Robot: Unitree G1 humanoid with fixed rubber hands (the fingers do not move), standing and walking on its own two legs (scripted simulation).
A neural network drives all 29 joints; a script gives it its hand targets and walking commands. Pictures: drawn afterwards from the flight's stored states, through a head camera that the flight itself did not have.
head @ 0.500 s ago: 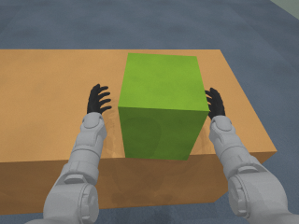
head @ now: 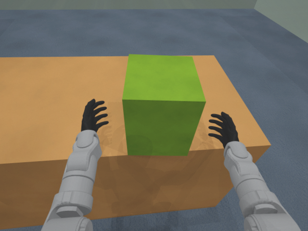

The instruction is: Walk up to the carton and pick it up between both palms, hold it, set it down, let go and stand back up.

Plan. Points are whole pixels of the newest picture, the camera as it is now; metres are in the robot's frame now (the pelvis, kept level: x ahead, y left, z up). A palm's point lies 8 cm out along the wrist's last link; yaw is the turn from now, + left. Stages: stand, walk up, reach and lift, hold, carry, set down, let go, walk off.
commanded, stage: set down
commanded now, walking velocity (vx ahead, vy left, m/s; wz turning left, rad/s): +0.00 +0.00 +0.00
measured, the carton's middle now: (159, 107) +0.47 +0.04 +0.05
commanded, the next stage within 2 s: none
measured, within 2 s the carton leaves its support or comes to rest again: neither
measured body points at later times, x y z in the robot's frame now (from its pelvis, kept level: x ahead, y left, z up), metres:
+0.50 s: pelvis +0.00 +0.00 +0.00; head +0.00 +0.01 +0.45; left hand +0.30 +0.22 +0.06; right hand +0.33 -0.18 +0.05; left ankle +0.07 +0.15 -0.74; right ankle +0.05 -0.13 -0.74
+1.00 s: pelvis +0.01 +0.00 +0.00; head +0.01 +0.01 +0.45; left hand +0.26 +0.23 +0.06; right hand +0.28 -0.20 +0.04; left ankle +0.07 +0.15 -0.74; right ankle +0.05 -0.13 -0.74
